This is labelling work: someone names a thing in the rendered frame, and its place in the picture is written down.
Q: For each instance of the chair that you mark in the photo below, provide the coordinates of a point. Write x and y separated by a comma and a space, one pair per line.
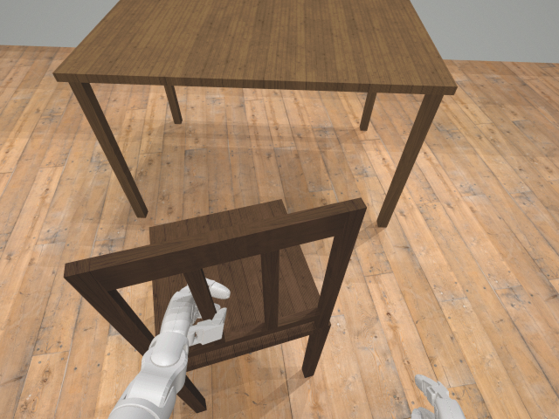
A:
255, 252

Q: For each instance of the table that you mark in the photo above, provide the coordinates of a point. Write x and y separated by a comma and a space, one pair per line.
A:
365, 46

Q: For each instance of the robot left forearm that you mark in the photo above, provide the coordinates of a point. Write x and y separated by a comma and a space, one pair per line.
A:
152, 393

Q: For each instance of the robot right hand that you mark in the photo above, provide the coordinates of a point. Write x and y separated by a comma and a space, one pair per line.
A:
438, 397

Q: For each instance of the robot left hand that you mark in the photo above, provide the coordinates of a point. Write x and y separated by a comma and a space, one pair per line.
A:
182, 312

